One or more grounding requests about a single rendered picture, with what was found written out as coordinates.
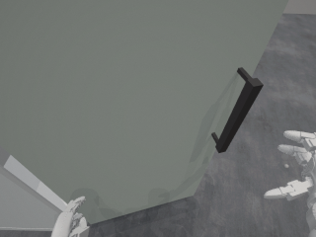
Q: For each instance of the right robot hand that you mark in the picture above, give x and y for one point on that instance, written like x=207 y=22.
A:
x=305 y=157

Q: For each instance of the handle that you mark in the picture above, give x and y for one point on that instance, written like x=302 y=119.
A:
x=247 y=97

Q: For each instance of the right robot forearm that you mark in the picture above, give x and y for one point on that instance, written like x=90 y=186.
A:
x=311 y=215

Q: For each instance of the fridge door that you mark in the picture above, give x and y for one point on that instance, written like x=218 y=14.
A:
x=117 y=100

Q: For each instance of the left robot hand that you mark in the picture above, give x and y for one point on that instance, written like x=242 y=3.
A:
x=66 y=221

